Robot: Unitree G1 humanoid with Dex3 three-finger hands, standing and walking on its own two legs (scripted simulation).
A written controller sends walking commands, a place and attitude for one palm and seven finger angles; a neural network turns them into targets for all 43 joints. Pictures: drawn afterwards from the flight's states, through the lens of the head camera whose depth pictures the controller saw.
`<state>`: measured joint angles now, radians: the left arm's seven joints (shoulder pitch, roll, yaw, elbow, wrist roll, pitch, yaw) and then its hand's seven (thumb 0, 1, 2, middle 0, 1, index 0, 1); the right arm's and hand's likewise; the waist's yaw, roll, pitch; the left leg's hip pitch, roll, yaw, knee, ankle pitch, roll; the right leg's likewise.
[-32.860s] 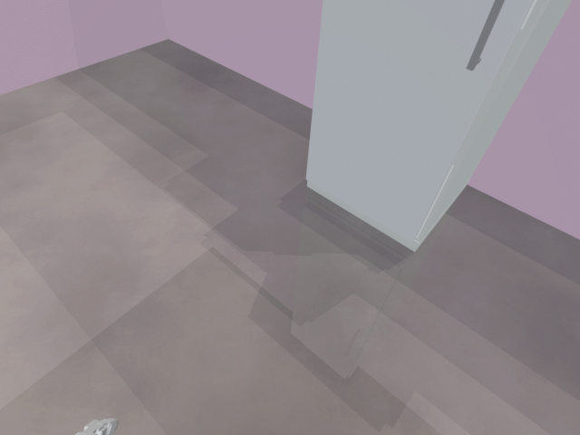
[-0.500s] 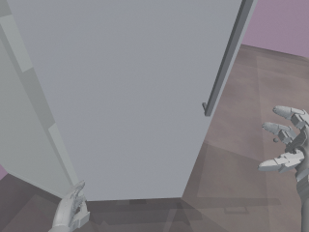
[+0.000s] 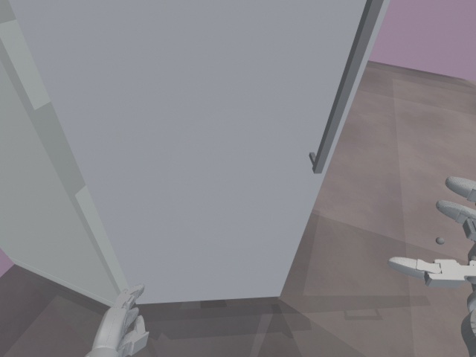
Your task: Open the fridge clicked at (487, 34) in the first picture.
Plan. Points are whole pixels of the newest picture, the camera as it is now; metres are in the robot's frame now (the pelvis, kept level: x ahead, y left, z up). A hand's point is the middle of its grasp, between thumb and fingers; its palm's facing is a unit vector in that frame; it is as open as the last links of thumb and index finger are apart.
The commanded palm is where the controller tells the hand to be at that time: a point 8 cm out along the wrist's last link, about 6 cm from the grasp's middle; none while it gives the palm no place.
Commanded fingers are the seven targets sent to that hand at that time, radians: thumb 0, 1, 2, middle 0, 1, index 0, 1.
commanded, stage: draw the hand back to the body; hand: right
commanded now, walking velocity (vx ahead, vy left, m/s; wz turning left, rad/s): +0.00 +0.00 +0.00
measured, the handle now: (339, 89) +0.50 -0.19 +0.25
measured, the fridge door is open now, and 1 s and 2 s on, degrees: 65 65 65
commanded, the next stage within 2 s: step back with the hand held close in 0.86 s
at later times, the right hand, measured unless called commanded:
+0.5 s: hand (443, 260) +0.21 -0.27 +0.15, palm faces +0.45 +0.82 -0.36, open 8.6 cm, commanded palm +0.16 -0.30 +0.17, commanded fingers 0.00 -0.90 -0.90 0.20 0.30 0.20 0.30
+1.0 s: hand (445, 252) +0.22 -0.28 +0.16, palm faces +0.46 +0.82 -0.35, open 7.5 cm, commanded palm +0.17 -0.31 +0.18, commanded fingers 0.00 -0.90 -0.90 0.20 0.30 0.20 0.30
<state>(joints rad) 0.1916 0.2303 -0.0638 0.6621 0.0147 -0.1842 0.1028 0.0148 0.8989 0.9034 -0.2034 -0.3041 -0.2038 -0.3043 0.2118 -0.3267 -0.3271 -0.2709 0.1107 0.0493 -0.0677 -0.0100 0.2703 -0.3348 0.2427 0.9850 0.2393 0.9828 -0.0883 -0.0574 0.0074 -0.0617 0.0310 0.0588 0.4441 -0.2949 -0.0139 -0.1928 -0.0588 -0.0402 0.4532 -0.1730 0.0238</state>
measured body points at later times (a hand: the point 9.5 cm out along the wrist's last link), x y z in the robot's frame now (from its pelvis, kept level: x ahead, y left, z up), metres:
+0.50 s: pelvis +0.02 +0.00 +0.00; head -0.01 +0.01 +0.45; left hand +0.21 +0.22 -0.07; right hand +0.18 -0.31 +0.17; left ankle -0.03 +0.12 -0.74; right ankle +0.05 -0.14 -0.74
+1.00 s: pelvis +0.02 -0.01 +0.00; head -0.01 +0.00 +0.45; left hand +0.21 +0.21 -0.08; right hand +0.19 -0.32 +0.18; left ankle -0.03 +0.12 -0.74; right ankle +0.05 -0.14 -0.74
